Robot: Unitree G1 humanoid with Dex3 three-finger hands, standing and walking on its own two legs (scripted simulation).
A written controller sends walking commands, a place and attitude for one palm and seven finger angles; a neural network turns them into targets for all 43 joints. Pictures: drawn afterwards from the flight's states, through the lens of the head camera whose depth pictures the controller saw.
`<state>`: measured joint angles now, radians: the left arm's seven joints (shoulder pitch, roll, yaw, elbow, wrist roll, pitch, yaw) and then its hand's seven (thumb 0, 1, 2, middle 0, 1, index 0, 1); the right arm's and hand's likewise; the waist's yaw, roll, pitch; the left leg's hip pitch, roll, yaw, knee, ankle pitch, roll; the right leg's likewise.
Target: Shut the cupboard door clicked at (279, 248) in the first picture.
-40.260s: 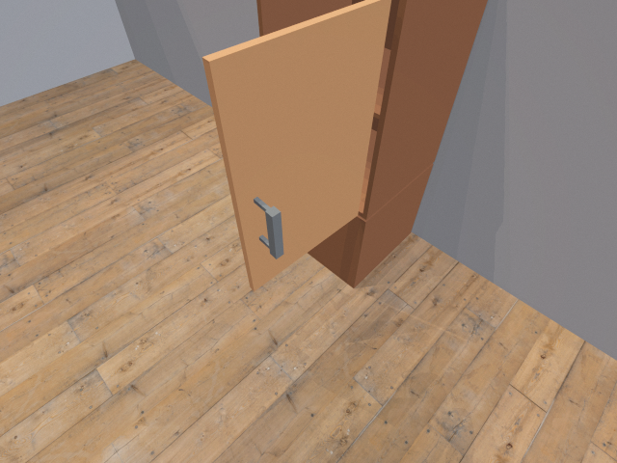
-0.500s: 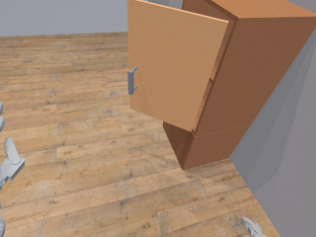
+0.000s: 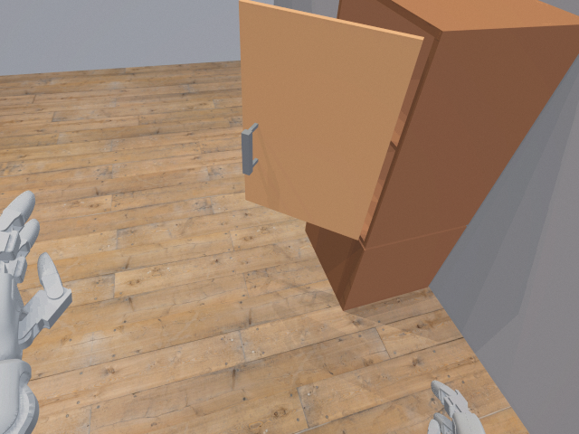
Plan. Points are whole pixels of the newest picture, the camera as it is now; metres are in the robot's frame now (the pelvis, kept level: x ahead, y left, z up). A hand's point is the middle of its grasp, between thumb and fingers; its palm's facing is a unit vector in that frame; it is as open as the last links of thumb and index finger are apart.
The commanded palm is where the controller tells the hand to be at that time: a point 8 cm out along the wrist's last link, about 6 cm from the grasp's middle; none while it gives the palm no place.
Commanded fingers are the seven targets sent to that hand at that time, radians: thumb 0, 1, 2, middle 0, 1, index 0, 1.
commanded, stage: stop stepping back and stand still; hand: left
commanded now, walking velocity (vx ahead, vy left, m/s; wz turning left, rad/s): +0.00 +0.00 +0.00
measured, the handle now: (251, 149) +0.85 +0.14 -0.10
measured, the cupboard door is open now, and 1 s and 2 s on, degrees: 48 48 48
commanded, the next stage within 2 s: let the arm hang, fingers relaxed in 0.18 s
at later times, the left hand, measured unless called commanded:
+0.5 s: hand out of the picture +0.12 +0.18 -0.14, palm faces +0.00 -0.97 -0.23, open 7.4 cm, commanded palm none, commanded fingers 0.00 0.90 0.90 -0.20 -0.30 -0.20 -0.30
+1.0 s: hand out of the picture -0.03 +0.21 -0.16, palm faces +0.01 -0.96 -0.29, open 7.4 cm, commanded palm none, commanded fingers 0.00 0.90 0.90 -0.20 -0.30 -0.20 -0.30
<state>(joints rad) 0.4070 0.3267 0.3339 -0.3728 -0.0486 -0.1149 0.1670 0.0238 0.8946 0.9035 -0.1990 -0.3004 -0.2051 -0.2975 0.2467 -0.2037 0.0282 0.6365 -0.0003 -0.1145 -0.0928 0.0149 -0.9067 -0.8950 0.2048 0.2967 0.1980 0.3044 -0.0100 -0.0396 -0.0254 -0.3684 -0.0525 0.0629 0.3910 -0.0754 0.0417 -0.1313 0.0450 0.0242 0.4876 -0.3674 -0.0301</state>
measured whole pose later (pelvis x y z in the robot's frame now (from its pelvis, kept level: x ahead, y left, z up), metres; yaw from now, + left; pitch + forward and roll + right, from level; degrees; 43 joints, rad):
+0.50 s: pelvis +0.01 -0.01 -0.02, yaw +1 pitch +0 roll -1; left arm 0.32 0.21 0.01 0.61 0.02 0.06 0.00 0.01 0.91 0.90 -0.19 -0.30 -0.20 -0.30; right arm 0.18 -0.27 0.01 0.82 -0.02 0.00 0.00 0.01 -0.91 -0.89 0.20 0.30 0.20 0.30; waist -0.03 0.03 0.00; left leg -0.47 -0.03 0.04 0.62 -0.17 0.05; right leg -0.18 0.07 -0.02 0.61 -0.43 -0.05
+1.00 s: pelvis +0.02 -0.01 +0.00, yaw +0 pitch -2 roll -1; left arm 0.39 0.24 0.01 1.14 0.01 0.00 0.03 0.01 0.91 0.90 -0.20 -0.30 -0.20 -0.30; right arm 0.22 -0.22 -0.02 1.09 -0.01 0.01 -0.02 0.01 -0.91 -0.89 0.20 0.30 0.20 0.30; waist 0.00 0.04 0.02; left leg -0.31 -0.03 0.06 0.40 -0.07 0.07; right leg -0.02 0.06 0.01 0.39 -0.33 -0.04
